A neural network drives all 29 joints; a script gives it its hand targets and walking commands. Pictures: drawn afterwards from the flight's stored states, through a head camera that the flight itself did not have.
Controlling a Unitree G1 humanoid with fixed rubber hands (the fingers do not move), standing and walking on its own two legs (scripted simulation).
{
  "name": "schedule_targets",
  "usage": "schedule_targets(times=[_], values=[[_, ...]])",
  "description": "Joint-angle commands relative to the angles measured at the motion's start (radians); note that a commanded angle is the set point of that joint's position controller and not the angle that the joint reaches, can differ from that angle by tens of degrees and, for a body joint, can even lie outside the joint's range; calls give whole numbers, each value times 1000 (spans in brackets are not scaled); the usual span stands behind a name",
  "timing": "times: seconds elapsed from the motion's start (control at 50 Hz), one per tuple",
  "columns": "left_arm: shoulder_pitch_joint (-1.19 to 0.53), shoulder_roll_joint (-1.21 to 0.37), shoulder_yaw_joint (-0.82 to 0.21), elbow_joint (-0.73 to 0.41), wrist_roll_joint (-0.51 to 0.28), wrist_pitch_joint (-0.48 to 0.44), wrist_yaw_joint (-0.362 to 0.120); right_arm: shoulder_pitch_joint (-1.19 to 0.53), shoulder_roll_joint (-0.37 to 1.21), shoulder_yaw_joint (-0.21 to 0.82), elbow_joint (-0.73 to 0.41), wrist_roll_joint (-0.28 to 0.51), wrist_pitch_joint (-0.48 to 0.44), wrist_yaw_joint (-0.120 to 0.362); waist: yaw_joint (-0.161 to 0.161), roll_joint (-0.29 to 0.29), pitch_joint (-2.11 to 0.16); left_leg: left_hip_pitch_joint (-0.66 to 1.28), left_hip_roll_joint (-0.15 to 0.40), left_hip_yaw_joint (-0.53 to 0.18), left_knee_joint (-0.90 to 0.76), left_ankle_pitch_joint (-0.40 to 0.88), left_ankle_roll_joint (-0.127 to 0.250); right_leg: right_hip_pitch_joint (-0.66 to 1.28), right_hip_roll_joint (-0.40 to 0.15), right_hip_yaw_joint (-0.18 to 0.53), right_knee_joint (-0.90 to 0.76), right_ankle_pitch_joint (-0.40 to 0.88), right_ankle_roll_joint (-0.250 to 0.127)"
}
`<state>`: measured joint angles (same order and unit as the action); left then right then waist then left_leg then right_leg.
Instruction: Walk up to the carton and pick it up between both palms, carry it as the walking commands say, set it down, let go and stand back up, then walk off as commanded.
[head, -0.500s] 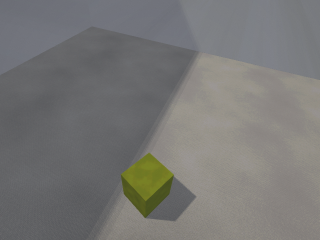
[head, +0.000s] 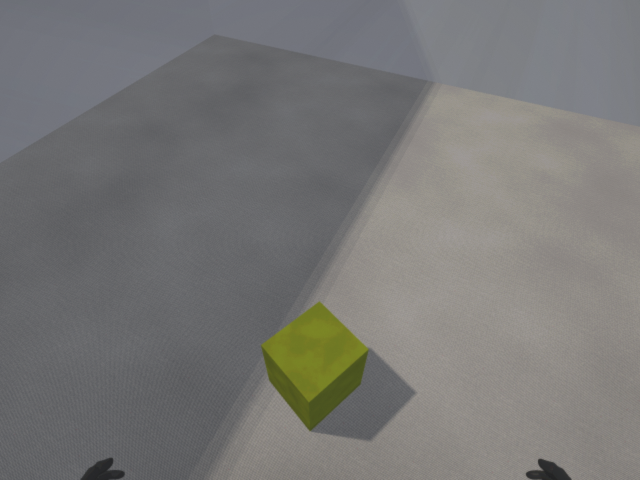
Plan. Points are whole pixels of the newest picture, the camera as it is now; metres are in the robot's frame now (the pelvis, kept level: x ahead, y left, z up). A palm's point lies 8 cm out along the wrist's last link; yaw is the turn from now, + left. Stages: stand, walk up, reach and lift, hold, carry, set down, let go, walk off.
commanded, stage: walk up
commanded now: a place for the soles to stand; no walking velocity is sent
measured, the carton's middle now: (314, 366) +0.54 +0.02 -0.61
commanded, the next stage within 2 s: none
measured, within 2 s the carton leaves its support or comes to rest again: neither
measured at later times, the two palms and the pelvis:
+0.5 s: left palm out of the picture +0.05 +0.31 -0.09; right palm out of the picture +0.02 -0.30 -0.08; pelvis -0.03 +0.01 +0.03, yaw -1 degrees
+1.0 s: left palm out of the picture +0.10 +0.30 -0.08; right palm out of the picture +0.09 -0.29 -0.07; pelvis +0.01 +0.01 +0.04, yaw -2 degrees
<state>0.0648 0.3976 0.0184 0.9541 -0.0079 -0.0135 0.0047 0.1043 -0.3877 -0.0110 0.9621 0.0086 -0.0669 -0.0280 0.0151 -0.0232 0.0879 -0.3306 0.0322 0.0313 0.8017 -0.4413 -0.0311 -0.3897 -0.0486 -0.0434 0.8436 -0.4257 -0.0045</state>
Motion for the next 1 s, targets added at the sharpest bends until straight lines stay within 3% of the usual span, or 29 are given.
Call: schedule_targets(times=[0.0,0.06,0.18,0.3,0.46,0.58,0.72,0.98], values=[[-50,224,53,-27,8,-11,0,-4,-222,-51,-13,-6,-1,-6,-13,-29,-133,37,56,-69,-142,314,93,66,-119,176,-274,286,-102],[-75,212,46,-12,12,-7,-7,-18,-226,-49,6,-14,1,0,-12,11,-116,40,73,-99,-223,218,97,61,-105,161,-327,145,-80],[-93,202,45,29,22,-1,-19,-46,-213,-41,41,-21,4,9,-8,1,-66,8,72,-118,-352,29,89,83,-90,176,-446,-87,-56],[-80,188,42,66,17,-1,-29,-47,-213,-38,74,-26,4,16,-5,21,-51,10,81,-134,-453,-55,77,113,-76,173,-499,-101,-37],[-55,169,32,108,14,-7,-29,-42,-203,-35,101,-23,3,18,-5,37,-68,69,97,-130,-504,27,68,145,-68,168,-523,27,-28],[-40,161,27,126,14,-13,-25,-40,-194,-29,114,-16,0,17,-6,18,-103,128,110,-109,-504,167,60,182,-70,162,-531,145,-23],[-33,152,23,133,7,-16,-16,-51,-186,-32,125,-13,0,14,-8,18,-137,197,123,-83,-496,380,50,237,-72,137,-498,384,-23],[-44,143,29,126,10,-10,-6,-78,-173,-41,118,-15,11,13,-10,15,-157,259,128,-45,-509,446,40,275,-73,131,-499,498,-26]])
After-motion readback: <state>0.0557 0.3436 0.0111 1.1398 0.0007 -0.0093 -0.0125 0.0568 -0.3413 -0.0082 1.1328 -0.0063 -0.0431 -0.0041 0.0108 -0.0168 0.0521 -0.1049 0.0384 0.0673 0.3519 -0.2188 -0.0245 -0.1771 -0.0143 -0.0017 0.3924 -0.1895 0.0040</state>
